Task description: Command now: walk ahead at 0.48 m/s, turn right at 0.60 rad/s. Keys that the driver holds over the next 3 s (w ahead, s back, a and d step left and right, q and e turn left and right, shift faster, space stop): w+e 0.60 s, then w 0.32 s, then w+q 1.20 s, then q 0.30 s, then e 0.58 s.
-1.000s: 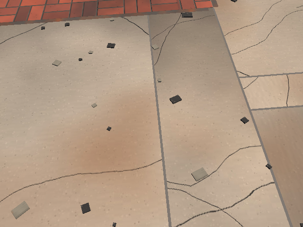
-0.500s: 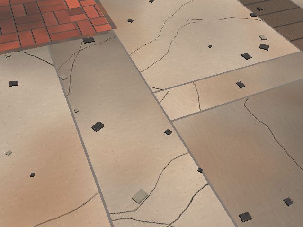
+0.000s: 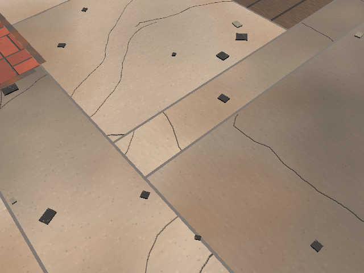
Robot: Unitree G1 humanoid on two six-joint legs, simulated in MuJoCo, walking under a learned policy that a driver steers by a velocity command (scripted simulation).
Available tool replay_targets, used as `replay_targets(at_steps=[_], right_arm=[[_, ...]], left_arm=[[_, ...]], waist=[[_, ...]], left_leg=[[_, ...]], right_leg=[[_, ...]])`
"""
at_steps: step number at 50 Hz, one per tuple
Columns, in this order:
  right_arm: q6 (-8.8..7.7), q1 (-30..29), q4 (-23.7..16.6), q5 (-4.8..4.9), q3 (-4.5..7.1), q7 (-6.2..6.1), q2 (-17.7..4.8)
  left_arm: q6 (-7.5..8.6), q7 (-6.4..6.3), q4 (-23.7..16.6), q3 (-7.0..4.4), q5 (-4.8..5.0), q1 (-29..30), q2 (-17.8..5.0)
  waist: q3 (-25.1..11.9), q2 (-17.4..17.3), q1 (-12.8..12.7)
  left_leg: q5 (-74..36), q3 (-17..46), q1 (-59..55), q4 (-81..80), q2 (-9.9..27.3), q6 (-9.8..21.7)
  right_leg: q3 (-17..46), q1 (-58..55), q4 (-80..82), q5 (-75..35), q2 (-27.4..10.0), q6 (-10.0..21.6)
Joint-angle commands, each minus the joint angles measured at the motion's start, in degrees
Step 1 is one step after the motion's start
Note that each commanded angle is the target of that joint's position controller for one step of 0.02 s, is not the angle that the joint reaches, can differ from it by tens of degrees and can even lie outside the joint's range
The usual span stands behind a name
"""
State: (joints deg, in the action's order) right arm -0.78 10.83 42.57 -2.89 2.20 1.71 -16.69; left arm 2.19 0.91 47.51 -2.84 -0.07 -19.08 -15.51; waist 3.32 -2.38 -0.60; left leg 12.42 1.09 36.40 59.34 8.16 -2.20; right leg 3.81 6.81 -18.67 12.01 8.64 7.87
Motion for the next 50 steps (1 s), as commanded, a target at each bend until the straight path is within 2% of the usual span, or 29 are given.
replay_targets(at_steps=[1, 7, 9, 11, 12, 13, 14, 15, 16, 17, 18, 20, 22, 25, 30, 34, 36, 37, 38, 39, 40, 41, 42, 43, 44, 45, 46, 47, 50], right_arm=[[0.08, -3.6, -4.3, 0.02, 1.11, -0.05, -4.4], [-0.99, -15.5, -8.4, 0.61, -0.14, 0.51, -3.2], [-1.40, -17.1, -9.5, 1.01, -0.31, 0.46, -3.8], [-1.76, -11.9, -8.3, 1.26, 0.06, -0.14, -5.2], [-1.99, -5.7, -6.3, 1.38, 0.76, -0.83, -6.8], [-2.50, 3.2, -3.8, 1.58, 1.48, -1.67, -8.4], [-3.13, 11.9, -2.7, 0.64, 2.28, -2.83, -11.2], [-3.15, 13.8, -3.3, -0.97, 3.47, -3.26, -16.0], [-2.37, 10.4, -3.8, 0.51, 3.35, -2.88, -13.2], [-2.26, 5.4, -4.4, 0.95, 2.32, -2.75, -8.4], [-2.42, 2.9, -4.2, 1.03, 1.46, -2.42, -4.8], [-3.00, 3.1, -2.4, 1.09, 0.97, -2.41, -3.6], [-4.32, 5.0, -0.8, 1.71, 1.12, -1.80, -3.7], [-5.41, 6.8, 0.8, 2.09, 1.43, -1.36, -4.0], [-5.15, 8.8, 3.0, 1.97, 1.48, -1.37, -4.0], [-4.79, 13.5, 5.6, 1.96, 1.63, -1.63, -5.7], [-3.97, 15.4, 7.2, 1.95, 1.62, -1.83, -6.5], [-3.56, 15.7, 7.8, 1.90, 1.64, -1.96, -7.1], [-3.10, 15.9, 8.3, 1.83, 1.63, -2.07, -7.8], [-2.62, 15.8, 8.6, 2.06, 1.40, -2.14, -7.8], [-2.61, 15.5, 7.7, 2.30, 0.90, -2.16, -6.8], [-2.96, 18.4, 4.0, 3.66, -0.73, -1.03, -0.3], [-2.65, 15.5, 3.7, 3.07, 0.88, -1.26, -5.2], [-2.62, 9.6, 2.3, 2.76, 1.46, -1.30, -6.4], [-3.20, 8.2, 2.2, 3.14, 0.85, -1.07, -4.6], [-2.97, 9.2, 3.2, 2.76, 0.86, -0.92, -3.9], [-2.07, 11.2, 4.1, 1.69, 0.84, -0.76, -3.3], [-1.16, 13.3, 5.5, 1.26, 0.72, -0.38, -2.3], [-0.13, 11.0, 5.2, 1.40, 1.06, 0.55, -1.4]], left_arm=[[1.18, -0.47, -2.0, -2.20, 0.06, -3.6, -9.0], [1.25, -1.55, 0.6, -2.04, -0.29, -10.2, -9.0], [1.23, -2.14, 1.0, -2.17, -0.52, -10.4, -9.7], [1.28, -2.45, 0.5, -2.37, -0.63, -7.0, -10.9], [1.43, -2.24, 0.3, -2.51, -0.77, -5.5, -11.7], [1.70, -1.67, 0.2, -2.62, -0.55, -4.3, -12.3], [2.26, -0.96, -0.7, -1.95, -0.21, -4.2, -9.7], [2.12, -1.11, -1.9, -0.63, 1.51, -11.3, -2.5], [1.68, -1.43, -1.7, -1.14, -0.64, -10.8, -8.1], [1.06, -1.28, -1.1, -1.57, -1.32, -7.4, -8.9], [0.67, -0.78, -1.0, -1.41, -1.56, -4.4, -8.4], [-0.57, 0.38, -1.3, -1.30, -2.04, -3.1, -6.6], [-1.67, 1.16, -1.6, -0.97, -2.14, -2.3, -5.2], [-2.21, 2.19, -4.1, -0.53, -2.27, 3.7, -4.0], [-1.55, 3.45, -7.9, 0.75, -1.85, 14.4, -2.0], [-1.26, 3.76, -9.8, 1.56, -2.29, 20.7, -1.4], [-1.09, 3.20, -9.7, 1.43, -2.81, 21.0, -2.1], [-0.90, 2.82, -9.2, 1.23, -3.05, 19.7, -2.6], [-0.53, 2.47, -7.9, 0.83, -3.22, 16.1, -3.4], [0.11, 2.03, -5.1, 0.23, -3.46, 8.4, -4.2], [0.56, 1.30, -2.2, -0.91, -4.14, -0.4, -6.8], [0.46, 0.22, -1.9, -2.61, -4.75, -6.3, -13.3], [-0.34, -0.42, -1.7, -3.04, -2.04, -7.8, -14.0], [-0.37, -0.86, -1.0, -2.77, -1.00, -3.7, -12.6], [0.19, -0.96, -0.6, -1.95, -0.93, -0.4, -9.2], [0.73, -0.89, -0.4, -1.26, -0.94, 2.1, -6.8], [1.18, -0.88, 0.0, -0.71, -0.66, 3.9, -5.1], [1.70, -0.85, 0.0, -0.38, -0.86, 4.7, -4.1], [3.17, -0.80, 1.8, -0.70, -0.67, 2.5, -5.1]], waist=[[0.0, 5.2, -0.8], [0.5, 5.7, -4.4], [0.6, 6.2, -4.3], [-0.6, 6.6, -0.8], [-3.6, 6.6, 1.7], [-8.2, 5.1, 5.9], [-14.6, 2.2, 9.3], [-22.7, -11.8, 5.4], [-22.3, -9.7, 3.9], [-12.4, -3.3, 2.2], [-7.0, 1.3, 1.8], [-2.7, -1.8, 0.3], [-2.3, -2.8, -0.2], [-1.1, -2.8, 0.1], [0.4, -2.5, 1.6], [1.7, -2.4, 3.4], [1.7, -2.5, 3.2], [0.7, -2.9, 2.3], [-1.7, -3.3, 0.5], [-6.0, -2.2, -3.0], [-11.7, -0.3, -6.7], [-21.4, 12.5, -6.5], [-24.1, 10.0, -7.1], [-14.6, 5.7, -5.7], [-8.5, 5.4, -3.5], [-5.0, 4.2, -0.9], [-3.4, 5.1, 1.3], [-3.7, 5.6, 2.3], [-1.9, 5.9, 2.5]], left_leg=[[-5.4, -1.9, 5.6, -4.6, -1.7, -0.9], [-11.2, -2.2, 6.2, -18.7, -5.9, 0.5], [-11.3, -1.6, 2.7, -23.0, -7.1, 1.9], [-8.8, -1.3, -8.8, -27.8, -9.1, 3.7], [-5.9, -1.8, -18.1, -28.1, -10.9, 4.7], [-7.1, -1.8, -29.5, -30.8, -10.5, 5.9], [0.4, 6.3, -43.5, -32.1, -1.8, 7.8], [3.9, 31.5, -58.3, -34.5, 16.6, 14.1], [8.5, 44.0, -52.7, -40.3, 17.7, 16.1], [11.5, 35.1, -43.0, -42.4, 15.4, 15.3], [8.8, 26.6, -36.2, -43.7, 12.4, 14.2], [1.2, 15.4, -28.7, -46.8, 8.0, 11.8], [-6.8, 10.0, -27.2, -48.1, 7.4, 11.7], [-13.6, 3.4, -28.8, -50.1, 7.6, 11.9], [-19.5, -7.5, -29.7, -50.2, 4.6, 10.2], [-22.6, -9.4, -32.5, -50.1, 6.1, 9.8], [-30.5, -9.9, -36.8, -47.3, 7.5, 9.8], [-39.4, -10.5, -38.6, -43.7, 7.8, 9.7], [-47.3, -11.2, -39.8, -37.6, 7.9, 9.4], [-48.6, -13.0, -38.1, -27.9, 6.8, 8.6], [-37.5, -13.4, -29.3, -15.5, 5.3, 7.5], [-1.9, -13.9, -7.0, 6.5, -1.6, 4.4], [19.2, -5.9, 0.3, 17.4, -7.8, 3.8], [13.6, -1.3, 4.6, 17.3, -4.4, 4.5], [9.8, -0.8, 3.1, 13.1, -2.8, 4.9], [7.8, -0.6, -0.3, 8.4, -1.3, 4.8], [6.6, -0.6, -4.1, 5.7, -0.7, 4.2], [5.5, -0.6, -6.9, 4.9, -1.0, 3.8], [0.8, 0.2, -4.5, 3.1, -1.9, 3.2]], right_leg=[[13.8, -1.6, 7.6, -20.6, -14.0, 5.5], [16.2, -9.1, 3.9, -30.7, -14.4, 4.6], [17.9, -10.3, 2.9, -33.6, -15.5, 4.1], [17.5, -7.6, -0.2, -40.0, -15.1, 1.9], [17.0, -6.0, -5.9, -47.9, -13.9, 0.5], [15.5, -3.5, -16.2, -49.0, -11.5, -0.7], [13.7, 4.2, -30.2, -35.2, -8.3, -1.6], [6.6, 20.6, -50.0, 12.0, 0.8, -3.6], [5.2, 26.1, -56.7, 17.3, -1.3, -3.2], [4.4, 27.3, -57.1, 11.5, -4.7, -3.3], [3.2, 26.4, -54.9, 7.8, -6.9, -3.5], [2.0, 24.1, -51.2, 6.4, -9.4, -3.9], [1.2, 23.7, -49.9, 5.5, -10.0, -4.0], [0.5, 29.3, -46.7, 1.0, -11.4, -4.5], [-4.0, 29.8, -31.0, -10.4, -11.7, -5.3], [-7.6, 24.7, -19.3, -9.3, -10.2, -3.6], [-8.5, 22.9, -16.1, -4.6, -8.8, -2.0], [-9.3, 20.2, -14.9, -1.5, -7.2, -0.9], [-9.6, 15.4, -13.2, 0.7, -5.4, 0.2], [-10.0, 5.6, -8.9, -0.9, -3.5, 1.6], [-4.7, -8.6, -8.1, -0.3, -7.5, 3.3], [22.2, -30.0, -7.7, 2.3, -27.3, 10.5], [36.9, -29.2, -0.1, -4.3, -32.9, 13.3], [24.6, -22.8, -0.1, -10.3, -29.0, 11.1], [17.6, -14.4, 1.3, -15.3, -26.2, 9.1], [12.5, -8.0, 3.2, -17.8, -23.2, 6.3], [9.0, -3.0, 5.0, -18.4, -20.8, 4.7], [6.6, -0.5, 6.6, -17.8, -19.9, 4.1], [2.5, 1.2, 10.7, -17.0, -19.4, 4.0]])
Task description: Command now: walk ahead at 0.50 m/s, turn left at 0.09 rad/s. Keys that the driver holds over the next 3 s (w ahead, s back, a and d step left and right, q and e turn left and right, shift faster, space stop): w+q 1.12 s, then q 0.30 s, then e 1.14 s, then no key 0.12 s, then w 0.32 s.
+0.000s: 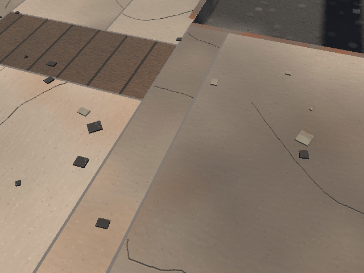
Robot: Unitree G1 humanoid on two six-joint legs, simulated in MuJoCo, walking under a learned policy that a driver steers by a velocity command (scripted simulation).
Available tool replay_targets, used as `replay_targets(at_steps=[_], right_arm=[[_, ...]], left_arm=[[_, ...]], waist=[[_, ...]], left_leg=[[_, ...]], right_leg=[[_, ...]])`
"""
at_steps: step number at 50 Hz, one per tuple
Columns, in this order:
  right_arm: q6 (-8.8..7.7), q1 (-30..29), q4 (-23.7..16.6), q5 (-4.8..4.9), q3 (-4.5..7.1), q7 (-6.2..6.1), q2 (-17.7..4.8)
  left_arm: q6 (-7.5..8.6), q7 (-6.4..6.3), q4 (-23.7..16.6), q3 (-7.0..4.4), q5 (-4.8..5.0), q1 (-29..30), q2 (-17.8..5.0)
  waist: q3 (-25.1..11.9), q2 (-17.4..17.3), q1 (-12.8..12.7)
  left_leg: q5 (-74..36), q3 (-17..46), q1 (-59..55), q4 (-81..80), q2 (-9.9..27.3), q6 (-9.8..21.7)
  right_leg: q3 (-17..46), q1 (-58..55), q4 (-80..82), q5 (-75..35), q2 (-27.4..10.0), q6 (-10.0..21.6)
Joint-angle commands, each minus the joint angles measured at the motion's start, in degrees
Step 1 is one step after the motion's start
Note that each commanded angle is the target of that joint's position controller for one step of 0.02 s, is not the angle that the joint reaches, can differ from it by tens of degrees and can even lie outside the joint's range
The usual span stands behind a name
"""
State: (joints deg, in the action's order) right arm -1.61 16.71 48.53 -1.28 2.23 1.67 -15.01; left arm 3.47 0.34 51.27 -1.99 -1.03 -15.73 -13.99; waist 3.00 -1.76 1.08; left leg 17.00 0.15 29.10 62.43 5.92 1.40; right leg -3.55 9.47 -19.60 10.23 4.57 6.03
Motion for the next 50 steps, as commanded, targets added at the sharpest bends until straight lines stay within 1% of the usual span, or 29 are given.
replay_targets(at_steps=[1, 4, 7, 11, 12, 14, 15, 16, 17, 18, 19, 20, 21, 22, 23, 25, 28, 33, 37, 39, 41, 42, 43, 44, 45, 46, 47, 49, 50], right_arm=[[0.80, 2.8, -1.3, -0.07, 1.14, 0.64, -3.0], [0.70, -2.8, -2.9, 0.10, 1.28, 0.52, -3.1], [0.29, -7.4, -4.3, -0.08, 0.65, 0.77, -2.1], [-0.10, -14.1, -7.3, -0.54, -0.13, 1.32, -1.5], [-0.17, -14.3, -7.8, -0.59, -0.14, 1.38, -1.6], [-0.14, -11.7, -7.5, -0.62, 0.18, 1.08, -2.3], [-0.16, -8.2, -6.6, -0.76, 0.57, 0.83, -3.1], [-0.39, -2.3, -5.0, -0.90, 1.23, 0.62, -4.3], [-0.83, 6.2, -2.4, -1.47, 2.31, 0.27, -6.2], [-0.67, 13.0, -1.4, -1.87, 4.46, -0.68, -12.7], [-0.11, 9.5, -2.2, -0.43, 5.39, -0.72, -16.3], [0.25, 7.5, -2.2, 1.31, 5.32, -0.68, -14.8], [0.34, 4.5, -2.5, 1.20, 4.57, -1.03, -11.7], [0.33, 2.3, -2.4, 0.93, 3.78, -1.11, -8.6], [0.01, 0.7, -2.4, 1.15, 3.29, -1.31, -7.2], [-0.99, 0.2, -2.6, 1.26, 2.99, -1.27, -6.8], [-1.78, 2.4, -2.2, 1.29, 3.60, -1.25, -9.0], [-1.24, 7.3, -1.8, 1.33, 3.97, -1.43, -9.4], [-0.97, 9.7, -2.1, 0.48, 4.20, -1.82, -10.0], [-1.01, 7.8, -3.1, 0.16, 4.39, -2.22, -10.8], [-1.36, 4.4, -4.2, 0.07, 4.57, -2.11, -11.8], [-1.83, 3.8, -4.3, 0.63, 4.23, -1.61, -10.9], [-2.43, 4.5, -6.1, 1.33, 2.85, -1.25, -6.2], [-2.15, 11.0, -8.1, 2.44, 2.26, -1.24, -3.4], [-0.96, 10.4, -5.7, 0.51, 2.68, -1.85, -8.0], [-0.67, 6.3, -5.6, 0.05, 2.85, -1.33, -8.5], [-0.53, 4.2, -6.0, 0.05, 2.65, -0.81, -7.3], [0.64, 3.4, -6.2, -0.90, 2.57, 0.31, -6.4], [1.14, 3.2, -6.5, -0.90, 2.47, 0.66, -6.0]], left_arm=[[2.12, -0.25, -1.4, -1.57, 0.19, -1.7, -6.7], [2.46, -0.33, -0.2, -1.18, 0.01, -3.7, -5.9], [2.81, -0.62, 0.6, -0.82, 0.00, -4.5, -5.8], [2.46, -1.60, 2.9, -0.61, -0.24, -8.6, -6.4], [2.26, -1.84, 3.3, -0.62, -0.37, -8.8, -6.8], [1.95, -2.29, 3.4, -0.84, -0.68, -7.8, -8.4], [1.63, -2.49, 3.3, -1.06, -0.88, -7.3, -9.2], [1.10, -2.52, 3.0, -1.35, -1.09, -6.8, -10.1], [0.77, -2.45, 2.2, -1.48, -0.83, -5.9, -10.6], [1.23, -2.01, -0.5, -0.73, 0.03, -5.9, -8.0], [1.92, -0.89, -3.5, -0.66, 0.42, -6.1, -5.5], [2.45, -0.56, -4.3, -0.86, -0.76, -1.2, -7.6], [3.16, -0.28, -5.4, -0.54, -0.09, 0.9, -7.1], [3.26, -0.33, -5.1, -0.57, -0.06, 0.6, -6.7], [2.36, -0.39, -5.5, -0.55, -0.93, 0.7, -6.3], [0.08, -0.11, -5.5, -0.23, -2.03, -0.9, -5.1], [-1.16, 0.25, -7.7, 0.04, -1.95, 3.0, -4.3], [-0.97, 0.75, -11.7, 0.54, -1.31, 14.3, -4.1], [-0.15, 0.83, -14.1, 0.83, -0.70, 19.5, -4.9], [0.39, 0.72, -14.3, 0.55, -0.51, 17.5, -6.2], [1.07, 0.07, -11.9, -0.42, -0.38, 8.6, -8.5], [1.90, -0.60, -10.3, -1.21, -0.95, 1.4, -10.4], [2.20, -1.69, -10.1, -2.25, -2.25, -8.0, -14.9], [1.15, -1.84, -10.4, -3.34, -2.51, -5.9, -19.2], [0.44, -1.51, -10.8, -2.79, -1.63, -2.6, -14.0], [0.37, -1.25, -11.5, -1.58, -1.11, 0.5, -8.8], [0.48, -1.04, -11.2, -1.03, -1.17, 2.1, -6.8], [1.20, -1.17, -9.8, -0.79, -0.85, 1.2, -6.0], [1.78, -0.97, -9.2, -0.92, -0.52, 0.2, -6.3]], waist=[[-0.3, 5.3, 0.3], [1.8, 4.8, -1.0], [2.5, 4.8, -2.1], [3.8, 4.2, -4.2], [3.5, 4.4, -3.9], [0.9, 5.9, -2.1], [-1.3, 6.7, -0.4], [-4.7, 6.9, 2.1], [-9.3, 5.3, 6.3], [-15.3, -2.2, 8.5], [-19.0, -13.2, 4.1], [-15.0, -3.2, 4.9], [-8.1, 0.3, 3.4], [-3.5, 4.2, 0.8], [-1.6, 4.3, -1.0], [-2.6, 2.2, -2.6], [-2.0, 0.7, -2.2], [-1.3, -1.9, 2.5], [-1.7, -2.4, 4.5], [-2.0, -3.1, 2.7], [-4.8, -2.9, -1.9], [-8.8, 0.6, -5.8], [-18.0, 7.7, -8.8], [-20.5, 20.9, -3.6], [-14.0, 10.9, -2.5], [-7.8, 4.5, -2.7], [-4.5, 3.4, -2.0], [-2.7, 7.8, -1.1], [-3.1, 8.5, -0.9]], left_leg=[[-6.2, 1.6, 5.0, -1.3, 0.3, -0.6], [-12.2, 2.5, 9.6, -7.0, -0.5, -0.7], [-17.5, 0.2, 9.3, -15.0, -1.3, -0.1], [-16.4, -4.5, 9.6, -23.5, -2.6, 2.2], [-14.3, -5.6, 8.6, -25.1, -3.4, 3.2], [-8.9, -8.3, 3.0, -26.5, -6.7, 5.6], [-5.7, -9.3, -0.9, -26.7, -8.7, 6.9], [-3.6, -9.3, -7.2, -28.3, -10.5, 8.3], [-5.1, -6.6, -19.3, -32.8, -10.7, 10.5], [-1.1, 11.3, -34.7, -34.9, 1.9, 15.9], [-9.2, 42.4, -46.2, -43.1, 14.1, 24.4], [-8.7, 37.5, -43.6, -44.5, 12.6, 23.3], [-10.7, 30.5, -35.7, -45.8, 11.6, 21.4], [-15.1, 25.5, -28.2, -47.3, 8.9, 18.6], [-19.0, 21.6, -23.1, -48.0, 6.2, 17.0], [-23.9, 17.1, -18.6, -49.1, 3.0, 16.1], [-25.0, 14.7, -16.7, -50.3, 0.5, 15.3], [-23.7, 15.6, -21.1, -48.7, -1.4, 11.9], [-28.6, 18.7, -26.0, -44.7, 0.0, 11.2], [-29.4, 21.0, -25.6, -42.3, 0.9, 9.7], [-34.0, 21.7, -22.1, -35.4, -0.4, 7.6], [-32.4, 18.8, -18.8, -24.9, -4.2, 6.1], [-17.3, 13.2, -12.6, -8.7, -7.7, 4.6], [16.6, 6.9, 4.3, 3.0, -15.5, 3.4], [12.7, 6.8, 9.0, 8.7, -9.4, 3.8], [6.8, 6.3, 8.5, 8.2, -7.5, 3.5], [3.7, 5.7, 7.2, 6.1, -5.8, 2.9], [1.6, 4.6, 5.2, 4.1, -3.8, 1.7], [0.7, 4.0, 4.9, 4.3, -3.8, 1.4]], right_leg=[[8.5, -1.6, 12.7, -14.4, -15.3, 5.5], [5.0, -3.7, 13.9, -14.9, -15.0, 4.4], [1.1, -6.0, 13.9, -18.6, -14.9, 3.4], [-2.2, -13.4, 11.1, -27.6, -16.8, 2.3], [-3.0, -15.3, 9.1, -32.3, -17.3, 1.8], [-5.0, -17.7, 1.6, -50.3, -17.7, 0.8], [-5.9, -18.3, -4.6, -58.2, -17.9, 0.5], [-6.5, -17.4, -14.0, -60.1, -17.9, 0.4], [-7.5, -11.1, -27.1, -51.5, -16.6, -0.5], [-8.8, 4.9, -47.3, -28.9, -12.1, -2.4], [-1.3, 26.2, -64.5, 19.0, 1.0, -4.7], [7.8, 32.2, -65.6, 14.8, -3.8, -4.0], [7.4, 32.7, -61.7, 9.8, -6.4, -4.0], [6.8, 30.1, -55.9, 8.0, -8.3, -4.3], [6.9, 27.2, -52.0, 7.9, -9.4, -5.2], [5.9, 22.7, -47.6, 7.6, -9.7, -6.9], [4.1, 24.2, -39.7, 3.2, -9.7, -8.8], [3.8, 26.8, -24.2, -7.8, -8.3, -9.9], [4.1, 25.7, -17.2, -7.8, -6.1, -8.9], [5.3, 20.1, -13.0, -5.0, -5.3, -7.7], [4.8, 6.5, -8.9, -0.9, -2.9, -5.8], [6.7, -4.2, -5.3, -1.4, -5.4, -4.1], [20.7, -17.0, -3.2, 11.9, -19.7, -1.1], [46.9, -24.8, 4.6, 16.4, -30.9, 5.0], [46.4, -18.8, 4.1, 22.3, -29.6, 5.6], [36.6, -12.0, 4.7, 19.3, -26.4, 4.3], [28.2, -7.2, 6.0, 10.6, -23.4, 3.1], [17.8, -3.2, 7.6, -0.3, -19.4, 1.4], [15.2, -2.9, 7.8, -5.0, -19.1, 1.6]])
Over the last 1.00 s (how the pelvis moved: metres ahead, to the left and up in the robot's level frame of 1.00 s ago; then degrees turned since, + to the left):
0.54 -0.13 0.00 -27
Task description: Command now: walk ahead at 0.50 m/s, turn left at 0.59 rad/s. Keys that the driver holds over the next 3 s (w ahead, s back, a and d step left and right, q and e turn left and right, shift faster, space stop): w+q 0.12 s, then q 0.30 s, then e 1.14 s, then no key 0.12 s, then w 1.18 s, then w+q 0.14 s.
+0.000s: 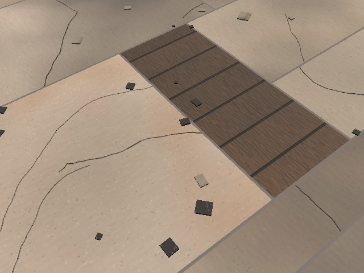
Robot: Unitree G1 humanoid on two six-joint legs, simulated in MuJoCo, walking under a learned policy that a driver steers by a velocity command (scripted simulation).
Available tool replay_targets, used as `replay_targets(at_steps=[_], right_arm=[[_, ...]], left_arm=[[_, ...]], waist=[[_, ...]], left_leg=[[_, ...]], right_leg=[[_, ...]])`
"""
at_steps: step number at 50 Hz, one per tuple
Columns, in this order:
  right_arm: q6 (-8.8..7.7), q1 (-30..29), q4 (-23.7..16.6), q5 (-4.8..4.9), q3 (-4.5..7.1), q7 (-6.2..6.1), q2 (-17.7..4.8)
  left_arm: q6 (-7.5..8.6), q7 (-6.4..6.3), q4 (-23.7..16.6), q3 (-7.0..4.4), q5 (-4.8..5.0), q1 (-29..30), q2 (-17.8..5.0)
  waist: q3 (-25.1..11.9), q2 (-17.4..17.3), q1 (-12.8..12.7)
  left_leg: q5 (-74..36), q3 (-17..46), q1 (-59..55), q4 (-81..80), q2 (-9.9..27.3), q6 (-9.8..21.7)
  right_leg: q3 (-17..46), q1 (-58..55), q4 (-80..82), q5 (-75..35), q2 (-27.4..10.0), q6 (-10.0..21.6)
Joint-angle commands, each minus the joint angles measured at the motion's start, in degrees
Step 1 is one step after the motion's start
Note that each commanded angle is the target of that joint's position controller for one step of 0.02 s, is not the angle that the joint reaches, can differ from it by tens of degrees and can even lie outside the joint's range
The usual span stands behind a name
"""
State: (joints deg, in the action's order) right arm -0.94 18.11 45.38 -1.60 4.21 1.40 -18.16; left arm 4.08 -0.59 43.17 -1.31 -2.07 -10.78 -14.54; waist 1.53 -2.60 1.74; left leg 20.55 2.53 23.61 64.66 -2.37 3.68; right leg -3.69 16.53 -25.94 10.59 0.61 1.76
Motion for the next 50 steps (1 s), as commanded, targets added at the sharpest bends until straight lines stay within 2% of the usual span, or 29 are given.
replay_targets(at_steps=[1, 6, 8, 11, 14, 16, 17, 18, 19, 20, 21, 22, 23, 24, 26, 29, 31, 34, 37, 40, 42, 43, 44, 45, 46, 47, 48, 49, 50], right_arm=[[0.79, 0.8, -3.9, -0.50, 0.39, 1.21, -2.5], [1.25, -8.0, -7.4, -0.52, -0.28, 2.20, -1.2], [0.97, -11.1, -8.5, -0.38, -0.91, 2.48, 0.0], [0.48, -14.7, -9.7, -0.44, -1.70, 3.01, 1.5], [0.36, -12.9, -9.8, -1.16, -1.12, 2.71, -0.1], [-0.45, -4.0, -7.4, -2.00, -0.08, 1.83, -1.9], [-1.21, 2.2, -5.5, -2.70, 0.84, 0.83, -4.2], [-1.65, 2.8, -5.8, -1.83, 1.95, -0.09, -10.0], [-0.78, 4.7, -7.6, 1.13, 3.72, -0.24, -14.8], [0.37, 2.8, -8.3, 2.18, 3.35, -0.90, -11.5], [0.85, -1.0, -8.4, 2.25, 2.35, -1.41, -8.2], [1.03, -4.2, -8.1, 1.83, 1.00, -1.72, -4.1], [0.90, -5.4, -8.1, 1.98, 0.22, -2.06, -2.0], [0.64, -6.4, -7.8, 1.50, -0.41, -2.04, -0.8], [-0.38, -6.1, -6.7, 0.54, -0.82, -1.77, -0.7], [-1.09, -6.7, -4.9, -0.14, -1.76, -1.85, 0.3], [-0.89, -6.7, -4.0, -0.35, -1.90, -2.00, -0.1], [0.16, -5.9, -3.2, -0.10, -1.07, -2.52, -2.7], [1.06, -5.1, -2.6, 0.16, -0.59, -3.29, -3.2], [1.49, -5.1, -1.9, 0.27, -0.21, -3.98, -3.3], [1.87, -6.2, -1.6, 0.74, 0.16, -4.33, -3.8], [2.06, -5.8, -1.1, 0.84, 0.45, -4.44, -4.2], [2.12, -5.3, -1.3, 0.85, 0.45, -4.34, -3.4], [2.04, -5.8, -4.0, 1.00, -0.31, -4.11, 0.1], [2.43, -11.4, -4.8, 0.74, -0.34, -4.50, -0.5], [2.92, -10.3, -4.4, 0.43, -0.26, -4.15, -0.6], [3.03, -9.2, -3.6, 0.76, -0.07, -3.79, -0.8], [2.98, -8.4, -3.3, 0.76, 0.23, -3.64, -1.6], [3.01, -7.8, -3.0, 0.24, 0.41, -3.35, -2.4]], left_arm=[[1.68, 0.19, -0.6, -1.75, 0.82, -5.6, -5.9], [2.08, 0.54, 1.3, -2.39, 0.96, -8.0, -6.5], [1.86, 0.48, 1.7, -2.39, 1.08, -7.3, -6.4], [1.39, 0.14, 2.4, -2.73, 1.45, -8.1, -7.7], [0.25, -0.58, 3.0, -3.42, 1.70, -9.1, -9.7], [-0.84, -1.09, 2.7, -3.82, 2.06, -8.4, -10.8], [-1.04, -0.95, 2.3, -3.75, 2.15, -9.1, -10.6], [-1.42, -0.50, 0.2, -2.21, 0.68, -13.3, -3.9], [-2.73, -0.62, -1.8, -2.45, 1.47, -15.7, -5.7], [-3.34, -0.70, -1.2, -2.65, 0.61, -12.2, -7.5], [-3.22, -0.66, -2.0, -2.32, 1.03, -7.8, -6.7], [-3.24, -0.79, -1.3, -2.11, 0.78, -7.0, -6.1], [-4.00, -0.71, -0.9, -2.06, 0.24, -7.9, -5.9], [-4.99, -0.62, 0.4, -2.02, 0.06, -10.2, -5.7], [-6.03, -0.30, 1.8, -1.80, 0.70, -12.1, -4.4], [-6.96, 0.04, 3.2, -1.41, 1.12, -10.9, -2.9], [-7.47, 0.07, 3.5, -1.50, 1.03, -8.4, -3.4], [-7.64, 0.16, 2.8, -2.08, 1.02, -5.2, -4.9], [-7.19, 0.20, 2.3, -2.14, 1.11, -4.2, -4.3], [-6.67, -0.02, 2.4, -1.99, 1.46, -5.4, -3.1], [-6.22, -0.08, 3.0, -1.87, 1.66, -8.2, -2.2], [-5.85, -0.05, 3.0, -1.90, 1.58, -9.1, -2.7], [-5.44, -0.11, 2.6, -2.46, 0.94, -9.2, -5.6], [-5.08, -0.18, 1.1, -4.04, 0.47, -8.4, -12.2], [-5.16, -0.21, 1.9, -4.81, 0.52, -10.0, -13.4], [-5.15, -0.49, 2.0, -4.61, 0.87, -10.4, -11.6], [-5.36, -0.66, 1.7, -4.37, 1.37, -7.4, -10.3], [-5.67, -0.71, 1.0, -4.26, 1.49, -4.7, -9.6], [-5.76, -0.72, 0.4, -4.21, 1.77, -3.7, -9.0]], waist=[[-1.9, 9.0, -1.4], [0.5, 7.8, -2.2], [2.0, 7.5, -2.1], [1.5, 8.5, -3.0], [-0.8, 9.7, -2.5], [-6.0, 7.9, 1.2], [-10.4, 3.5, 4.2], [-15.4, -7.4, 0.4], [-25.7, -12.0, 1.8], [-22.7, -1.8, 2.3], [-14.4, -0.9, 1.6], [-9.4, 2.0, -0.7], [-7.6, 0.8, -2.2], [-8.1, 0.6, -3.3], [-9.6, 0.9, -4.1], [-8.0, -0.8, -4.0], [-5.9, -2.9, -2.8], [-3.4, -3.5, -1.4], [-2.3, -2.3, -0.7], [-2.8, -2.1, -0.9], [-3.6, -2.1, -2.6], [-3.0, -1.3, -3.3], [-2.2, 3.3, -2.8], [-1.1, 14.8, -1.1], [2.7, 15.3, -4.9], [1.7, 9.3, -3.3], [1.5, 7.0, -1.6], [1.1, 7.3, -0.5], [-0.3, 8.3, -0.6]], left_leg=[[-3.8, 1.5, 11.3, 2.0, 4.7, -1.1], [-11.6, -0.1, 18.0, -4.2, 6.1, -2.7], [-15.5, -2.5, 15.3, -12.3, 5.7, -2.9], [-18.7, -7.0, 7.7, -24.0, 4.0, -1.8], [-13.5, -8.9, 3.0, -28.9, 1.3, 0.6], [-13.4, -8.6, -6.6, -34.8, -2.0, 3.1], [-23.6, -5.3, -16.9, -39.7, -0.3, 5.0], [-54.9, 12.0, -30.7, -32.6, 16.5, 8.0], [-64.5, 32.8, -40.1, -35.8, 25.7, 20.0], [-57.4, 26.7, -36.7, -38.1, 23.1, 18.9], [-52.3, 21.8, -28.3, -40.2, 20.4, 17.6], [-48.9, 17.4, -21.7, -42.3, 17.3, 14.5], [-48.6, 14.5, -16.9, -43.7, 15.2, 12.8], [-48.8, 11.8, -13.4, -44.8, 14.2, 11.6], [-49.9, 8.5, -10.0, -46.1, 13.5, 10.4], [-36.1, 5.3, -7.0, -49.9, 12.6, 8.0], [-21.9, 4.9, -6.2, -52.2, 12.2, 6.6], [-9.1, 6.9, -7.9, -52.9, 14.0, 7.8], [-7.7, 8.2, -10.8, -51.3, 16.2, 9.6], [-12.4, 7.6, -13.1, -48.6, 17.2, 10.0], [-16.6, 5.1, -12.7, -45.2, 16.5, 8.3], [-17.3, 3.2, -10.8, -42.8, 15.7, 5.9], [-14.0, 0.1, -7.2, -36.9, 12.9, 2.4], [-0.4, -7.4, 3.7, -26.0, 3.7, -2.3], [11.2, -5.4, 9.0, -15.9, -1.1, -3.5], [9.8, -1.7, 8.7, -9.0, 0.2, -4.0], [6.2, -0.6, 8.9, -7.0, 0.7, -4.2], [4.0, -0.4, 9.6, -6.3, 0.9, -4.6], [2.7, -0.6, 9.8, -5.1, 0.9, -5.1]], right_leg=[[13.4, -10.3, 14.6, -8.7, -15.3, 6.2], [4.3, -12.1, 17.4, -14.1, -15.1, 7.2], [-1.0, -11.0, 15.7, -23.9, -13.6, 6.4], [-6.1, -10.9, 11.9, -33.3, -12.8, 4.7], [-7.3, -15.6, 3.6, -43.7, -14.0, 3.3], [-8.1, -15.6, -11.8, -44.3, -13.3, 2.3], [-9.0, -9.7, -25.5, -31.4, -11.0, 0.1], [-8.8, 5.8, -41.6, 20.0, -6.0, -1.8], [0.3, 16.8, -56.3, 29.6, 2.1, -3.6], [5.5, 19.8, -56.6, 23.5, -2.1, -3.6], [5.3, 20.5, -54.2, 18.7, -3.2, -3.6], [5.3, 18.9, -49.4, 15.8, -5.1, -3.6], [5.3, 15.6, -45.8, 14.5, -5.7, -3.7], [4.8, 11.2, -44.2, 13.5, -5.4, -3.6], [4.4, 5.8, -40.8, 11.7, -4.2, -3.2], [5.5, 2.2, -31.0, 8.9, -3.8, -2.8], [5.7, 1.1, -24.7, 8.2, -3.2, -2.4], [4.6, 3.0, -21.6, 10.9, -1.8, -1.9], [3.6, 4.6, -19.7, 15.0, -1.3, -1.4], [2.2, 3.0, -15.3, 16.5, -0.4, -0.5], [0.8, -1.8, -6.4, 12.4, 0.6, 0.8], [2.2, -4.7, 1.2, 7.1, 0.4, 1.8], [10.3, -6.6, 8.4, 5.5, -3.9, 3.6], [30.2, -9.5, 10.6, -8.4, -18.4, 8.8], [33.0, -6.7, 10.9, -22.8, -22.2, 14.9], [28.6, -7.0, 9.6, -25.8, -19.3, 15.8], [24.4, -7.4, 8.8, -24.7, -15.5, 13.9], [22.1, -8.6, 8.0, -25.4, -12.8, 12.0], [20.7, -10.6, 7.0, -28.6, -11.2, 11.5]])
Over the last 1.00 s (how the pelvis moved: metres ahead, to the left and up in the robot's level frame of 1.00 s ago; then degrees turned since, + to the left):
0.55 0.10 -0.01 33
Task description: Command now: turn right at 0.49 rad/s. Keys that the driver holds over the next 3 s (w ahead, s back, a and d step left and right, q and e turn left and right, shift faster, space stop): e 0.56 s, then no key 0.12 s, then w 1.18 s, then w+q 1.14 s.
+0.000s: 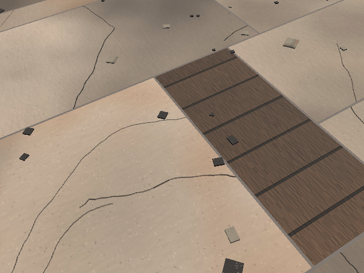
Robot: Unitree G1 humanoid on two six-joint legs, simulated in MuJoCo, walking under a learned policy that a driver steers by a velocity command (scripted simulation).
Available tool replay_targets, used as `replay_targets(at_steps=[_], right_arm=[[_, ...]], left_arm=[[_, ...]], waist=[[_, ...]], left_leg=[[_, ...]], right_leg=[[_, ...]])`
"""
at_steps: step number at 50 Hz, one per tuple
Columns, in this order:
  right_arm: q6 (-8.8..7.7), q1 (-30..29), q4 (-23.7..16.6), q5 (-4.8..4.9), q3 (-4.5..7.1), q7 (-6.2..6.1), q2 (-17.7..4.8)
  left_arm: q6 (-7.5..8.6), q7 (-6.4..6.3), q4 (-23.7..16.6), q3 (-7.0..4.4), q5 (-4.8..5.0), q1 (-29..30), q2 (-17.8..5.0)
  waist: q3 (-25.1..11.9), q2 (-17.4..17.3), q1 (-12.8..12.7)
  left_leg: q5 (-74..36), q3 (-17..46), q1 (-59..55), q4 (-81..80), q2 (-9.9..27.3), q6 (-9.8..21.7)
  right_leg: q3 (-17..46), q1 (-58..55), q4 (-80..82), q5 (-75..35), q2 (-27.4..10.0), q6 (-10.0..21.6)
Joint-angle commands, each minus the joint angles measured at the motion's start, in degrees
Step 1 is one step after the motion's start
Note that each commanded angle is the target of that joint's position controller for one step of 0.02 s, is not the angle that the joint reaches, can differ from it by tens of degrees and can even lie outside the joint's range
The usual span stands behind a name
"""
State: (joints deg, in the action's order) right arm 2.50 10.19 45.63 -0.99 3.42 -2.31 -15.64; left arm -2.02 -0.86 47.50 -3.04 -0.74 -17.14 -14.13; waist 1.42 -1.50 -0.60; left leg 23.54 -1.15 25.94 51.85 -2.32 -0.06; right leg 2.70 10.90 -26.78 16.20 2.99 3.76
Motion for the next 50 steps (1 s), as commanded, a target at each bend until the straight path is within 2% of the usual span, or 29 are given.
replay_targets(at_steps=[1, 3, 5, 9, 14, 16, 17, 18, 19, 20, 21, 22, 24, 26, 29, 34, 36, 37, 38, 39, 40, 41, 42, 43, 44, 45, 46, 48, 50], right_arm=[[-0.45, 0.5, -3.1, -0.49, 1.25, 0.60, -5.1], [-0.46, -0.7, -3.9, -0.02, 0.97, 0.76, -4.5], [-0.45, -2.6, -4.9, 0.29, 0.64, 0.63, -4.2], [-0.57, -4.2, -6.3, 0.58, 0.25, 0.47, -4.8], [-1.33, -1.8, -7.0, 1.08, 0.01, 0.15, -5.6], [-1.97, 2.4, -6.2, 0.85, -0.07, -0.32, -5.3], [-2.50, 4.3, -5.7, 0.28, 0.30, -0.85, -6.8], [-2.66, 3.8, -6.5, -0.49, 0.94, -1.40, -11.3], [-2.05, 1.2, -7.7, -0.32, 1.66, -0.95, -15.5], [-1.75, 2.3, -7.6, -0.30, 1.29, -0.47, -12.7], [-1.80, -0.4, -8.1, 0.02, 0.14, -0.17, -8.7], [-1.68, -3.3, -8.7, -0.21, -0.37, -0.04, -6.9], [-1.91, -3.5, -8.8, -0.45, -0.40, -0.47, -6.8], [-2.08, -0.7, -8.1, -0.51, -0.10, -0.40, -7.1], [-2.30, 3.0, -6.7, -0.43, 0.47, -0.21, -8.0], [-2.39, 2.5, -5.5, -0.71, 1.01, 1.20, -9.5], [-2.01, 3.7, -4.7, -0.88, 1.35, 1.91, -10.4], [-1.59, 3.6, -4.3, -0.64, 1.46, 2.18, -10.6], [-1.23, 3.2, -4.1, -0.24, 1.19, 2.31, -9.6], [-1.24, 3.3, -4.1, -0.49, 0.35, 2.42, -6.4], [-1.57, 1.5, -7.2, -0.47, -1.56, 3.09, 0.1], [-1.34, -3.4, -8.3, -1.40, -0.17, 2.54, -6.0], [-1.46, -4.1, -8.3, -0.55, 0.81, 2.86, -8.5], [-1.99, -1.4, -6.6, -0.04, 0.98, 3.62, -8.6], [-2.49, 1.1, -4.9, -0.32, 1.15, 4.13, -8.5], [-2.76, 2.7, -3.2, -1.17, 1.20, 4.56, -8.2], [-2.91, 3.2, -2.5, -1.45, 1.12, 4.85, -7.4], [-2.94, 1.8, -2.5, -1.26, 0.90, 5.07, -5.9], [-2.90, -1.2, -3.2, -1.11, 0.80, 5.08, -5.4]], left_arm=[[0.32, -0.26, -4.3, -2.46, 0.58, 2.4, -8.9], [0.37, -0.13, -3.9, -2.79, 0.73, 0.3, -9.3], [0.33, -0.34, -3.5, -3.24, 0.58, -1.7, -10.2], [-0.13, -0.21, -4.2, -3.88, 0.08, -1.8, -11.8], [-0.62, 0.60, -5.7, -4.41, -0.12, 3.0, -13.1], [-0.74, 0.72, -6.5, -4.33, 0.54, 6.7, -12.8], [-0.56, 0.62, -7.1, -3.89, 0.94, 7.5, -11.3], [-0.33, 0.63, -7.2, -2.73, 0.72, 3.1, -6.4], [-0.46, 0.05, -7.4, -3.28, -0.06, 0.8, -8.4], [-0.71, 0.08, -6.8, -3.94, -1.24, 1.7, -11.6], [-0.96, 0.58, -5.7, -4.32, -1.00, 2.6, -12.0], [-1.36, 1.22, -4.9, -4.33, -0.59, 1.9, -11.4], [-1.88, 2.58, -4.6, -3.94, -0.19, 1.2, -10.4], [-2.03, 3.06, -5.2, -3.51, 0.16, 3.2, -9.7], [-2.41, 3.30, -6.5, -2.78, 0.00, 6.4, -8.6], [-2.39, 2.84, -6.9, -1.22, 0.44, 7.2, -6.5], [-1.95, 2.69, -6.7, -0.75, 0.28, 6.5, -6.6], [-1.54, 2.75, -6.0, -0.49, -0.06, 4.9, -6.1], [-0.92, 2.63, -4.6, -0.24, -0.49, 2.2, -5.7], [-0.15, 2.30, -3.0, -0.28, -0.85, -1.4, -6.9], [0.51, 1.83, -3.2, -1.22, -1.39, -5.6, -12.7], [0.78, 1.45, -2.4, -2.44, -1.56, -6.2, -16.5], [1.10, 1.13, -2.2, -1.52, -1.35, -3.3, -13.2], [1.70, 0.99, -2.5, -0.60, -0.80, -0.2, -10.5], [2.36, 0.86, -2.8, -0.34, -0.57, 1.4, -9.6], [3.19, 0.66, -2.5, -0.11, -0.40, 1.1, -8.8], [3.98, 0.79, -2.0, 0.06, -0.27, 0.2, -8.2], [5.03, 1.10, -0.5, -0.10, 0.00, -2.3, -8.3], [5.44, 1.21, 0.8, -0.17, 0.00, -4.7, -8.1]], waist=[[-2.1, 7.0, 1.5], [-3.3, 6.5, 0.3], [-3.3, 7.5, -1.2], [-3.7, 8.8, -2.4], [-4.1, 10.0, -0.8], [-3.8, 9.2, 2.4], [-3.9, 6.6, 3.2], [-5.3, -6.3, 0.5], [-4.6, -12.3, -0.2], [-3.7, -8.0, 0.2], [-1.0, -4.4, -0.7], [0.5, -4.2, -1.8], [-0.5, -7.6, -1.6], [-1.4, -7.1, 0.1], [-1.9, -7.3, 2.2], [-2.9, -9.1, 2.3], [-4.1, -9.4, 2.5], [-3.5, -8.3, 1.2], [-2.4, -6.1, -0.7], [-2.0, 0.6, -2.4], [-3.2, 17.0, -4.2], [5.6, 14.3, -6.2], [9.4, 10.8, -3.7], [9.6, 10.2, -1.3], [8.0, 10.1, 0.0], [6.6, 9.4, 0.2], [4.8, 8.1, 0.3], [4.1, 6.8, -0.1], [4.9, 6.8, -1.2]], left_leg=[[-0.7, 2.8, 7.2, 8.6, 0.6, -1.9], [-1.0, 2.7, 8.2, 6.6, 0.9, -2.7], [-0.8, 2.9, 9.1, 2.9, 1.2, -3.1], [0.3, 3.4, 5.2, -3.4, 0.7, -2.6], [0.0, 4.0, -5.1, -13.4, -1.2, -0.9], [-7.1, 3.8, -14.1, -26.4, -1.5, -0.3], [-11.4, 6.6, -20.5, -33.7, 2.3, 0.5], [-11.5, 20.4, -26.2, -38.6, 17.0, 3.6], [-21.5, 31.1, -21.7, -38.2, 26.1, 11.4], [-23.6, 29.4, -18.7, -37.4, 26.5, 14.7], [-23.3, 22.8, -15.8, -37.2, 22.3, 13.7], [-23.3, 16.4, -14.4, -36.9, 18.1, 11.6], [-28.4, 9.7, -17.1, -35.6, 14.1, 10.2], [-30.8, 7.8, -20.3, -34.7, 14.4, 10.9], [-30.5, 7.9, -23.7, -34.2, 16.8, 12.4], [-33.1, 6.0, -19.6, -31.7, 17.2, 12.6], [-19.2, 6.8, -17.8, -32.7, 17.0, 12.1], [-9.7, 6.5, -14.3, -32.5, 16.2, 11.2], [-0.4, 5.4, -7.9, -30.7, 14.8, 9.4], [7.7, 2.2, 0.6, -24.6, 11.6, 6.6], [13.1, -6.1, 12.1, -7.0, 4.2, 2.3], [9.0, -1.2, 16.6, -1.8, 3.2, 2.1], [3.2, 1.9, 15.9, 0.6, 5.4, 2.2], [-1.2, 2.1, 14.8, 0.6, 5.7, 2.0], [-4.2, 1.8, 13.5, 0.5, 6.0, 1.7], [-7.0, 0.8, 12.4, 2.2, 5.9, 1.4], [-8.9, 0.6, 12.0, 3.3, 5.9, 1.3], [-11.6, 0.1, 14.0, 3.7, 6.4, 0.7], [-13.3, -0.2, 16.6, 2.3, 6.8, -0.3]], right_leg=[[13.7, -6.7, 6.8, -37.2, -12.7, 9.5], [14.3, -9.7, 5.7, -38.8, -12.4, 9.5], [16.2, -11.9, 5.0, -38.3, -12.6, 9.8], [19.8, -9.9, 3.8, -36.0, -12.5, 10.0], [24.9, -3.9, 2.6, -33.5, -10.8, 7.6], [25.4, 0.7, 0.8, -26.3, -7.8, 4.0], [23.7, 5.6, -2.0, -17.0, -5.0, 1.0], [14.5, 11.9, -13.6, 4.0, 1.6, -2.2], [4.9, 18.2, -23.0, 20.2, 8.1, -3.5], [4.7, 17.9, -32.4, 19.1, 3.4, -3.8], [5.1, 17.5, -35.8, 15.0, 2.1, -4.0], [4.2, 16.8, -37.7, 11.6, 1.7, -4.6], [2.0, 17.8, -39.4, 8.0, 1.5, -6.0], [0.8, 18.9, -37.6, 7.4, 1.2, -7.1], [0.2, 19.3, -31.7, 8.5, 0.0, -7.4], [-3.1, 8.6, -16.9, 11.0, -0.1, -5.0], [-5.2, 3.9, -9.9, 10.2, 0.5, -3.4], [-6.3, -1.1, -3.2, 6.7, 0.9, -2.1], [-6.6, -8.7, 3.9, 2.8, 1.4, -0.5], [0.4, -16.9, 8.7, 7.2, -2.4, 0.8], [25.1, -21.4, 17.8, 26.0, -20.2, 5.4], [33.5, -8.8, 22.8, 29.8, -25.0, 10.9], [29.6, -6.1, 23.1, 29.7, -22.1, 10.9], [24.6, -6.1, 23.4, 24.7, -18.7, 9.1], [20.0, -8.1, 23.4, 18.2, -16.0, 7.5], [16.3, -9.2, 22.9, 11.6, -14.2, 7.1], [13.8, -10.5, 22.3, 6.2, -13.3, 7.1], [11.4, -12.2, 22.0, 0.7, -13.3, 7.7], [10.6, -13.0, 22.6, -0.8, -13.6, 8.5]])
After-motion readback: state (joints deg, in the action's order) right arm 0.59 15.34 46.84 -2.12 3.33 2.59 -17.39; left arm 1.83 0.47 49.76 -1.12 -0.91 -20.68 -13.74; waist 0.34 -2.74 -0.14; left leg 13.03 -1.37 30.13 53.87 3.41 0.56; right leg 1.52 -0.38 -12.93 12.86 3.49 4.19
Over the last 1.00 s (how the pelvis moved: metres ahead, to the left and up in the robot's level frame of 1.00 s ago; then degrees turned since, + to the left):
0.22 0.02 0.00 4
